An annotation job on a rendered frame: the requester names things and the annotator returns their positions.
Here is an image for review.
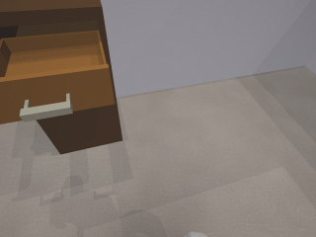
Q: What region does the handle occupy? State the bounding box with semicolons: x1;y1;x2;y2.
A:
19;93;73;122

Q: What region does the drawer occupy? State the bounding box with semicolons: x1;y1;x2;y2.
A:
0;31;115;124

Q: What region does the cabinet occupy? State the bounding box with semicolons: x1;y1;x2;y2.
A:
0;0;122;155

